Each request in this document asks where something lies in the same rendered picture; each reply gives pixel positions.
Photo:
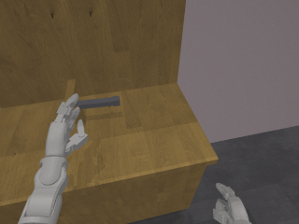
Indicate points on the counter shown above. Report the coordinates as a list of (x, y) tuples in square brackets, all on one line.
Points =
[(145, 157)]

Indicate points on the tap lever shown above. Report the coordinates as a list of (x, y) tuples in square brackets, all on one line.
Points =
[(100, 102)]

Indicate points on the robot left forearm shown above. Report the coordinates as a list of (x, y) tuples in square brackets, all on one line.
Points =
[(44, 204)]

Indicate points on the robot left hand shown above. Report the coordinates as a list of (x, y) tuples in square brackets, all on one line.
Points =
[(58, 134)]

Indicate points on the robot right hand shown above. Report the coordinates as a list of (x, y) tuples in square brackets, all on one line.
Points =
[(230, 211)]

